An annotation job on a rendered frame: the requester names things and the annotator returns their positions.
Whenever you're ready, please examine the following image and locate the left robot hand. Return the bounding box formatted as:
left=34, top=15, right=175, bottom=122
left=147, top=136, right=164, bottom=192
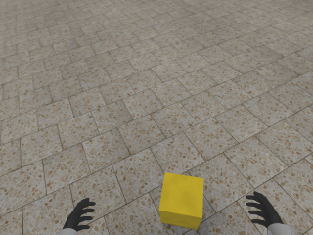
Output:
left=63, top=197, right=96, bottom=232

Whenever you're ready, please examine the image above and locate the carton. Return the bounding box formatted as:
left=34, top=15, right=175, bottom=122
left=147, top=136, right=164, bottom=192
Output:
left=158, top=172, right=203, bottom=230

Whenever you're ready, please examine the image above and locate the right robot hand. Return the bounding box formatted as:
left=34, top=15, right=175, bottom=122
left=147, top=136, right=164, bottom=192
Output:
left=246, top=191, right=283, bottom=229

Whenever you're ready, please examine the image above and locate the robot right forearm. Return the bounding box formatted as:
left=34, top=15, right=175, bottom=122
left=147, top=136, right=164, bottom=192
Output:
left=267, top=223, right=294, bottom=235

